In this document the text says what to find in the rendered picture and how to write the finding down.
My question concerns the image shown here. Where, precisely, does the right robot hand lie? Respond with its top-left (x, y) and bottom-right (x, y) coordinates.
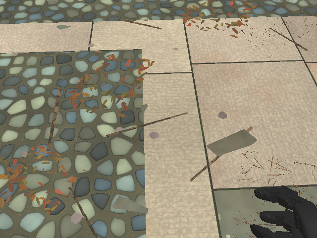
top-left (250, 185), bottom-right (317, 238)

